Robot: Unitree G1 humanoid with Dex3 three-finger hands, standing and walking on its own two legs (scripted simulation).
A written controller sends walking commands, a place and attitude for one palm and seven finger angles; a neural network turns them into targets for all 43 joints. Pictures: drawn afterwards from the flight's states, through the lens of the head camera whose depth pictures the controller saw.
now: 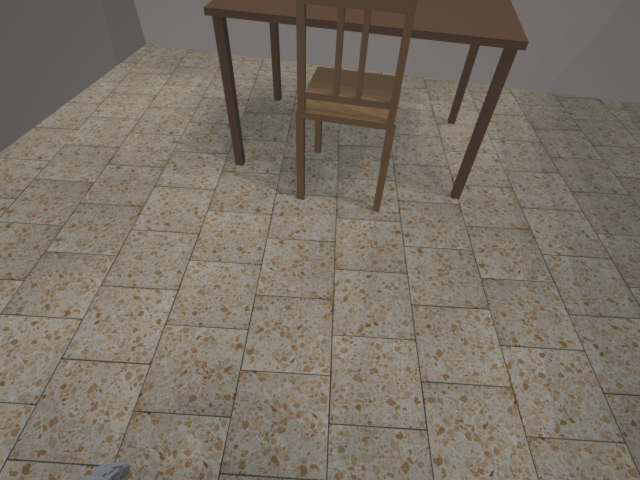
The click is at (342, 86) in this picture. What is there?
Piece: chair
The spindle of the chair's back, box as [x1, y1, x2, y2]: [333, 7, 344, 95]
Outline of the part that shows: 338,7 333,95 338,95 339,92 344,21 344,8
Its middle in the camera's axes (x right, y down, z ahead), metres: +0.06 -0.64 +1.35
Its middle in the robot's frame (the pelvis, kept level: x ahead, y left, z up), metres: +1.44 +0.01 -0.07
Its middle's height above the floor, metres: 0.70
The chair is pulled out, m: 0.00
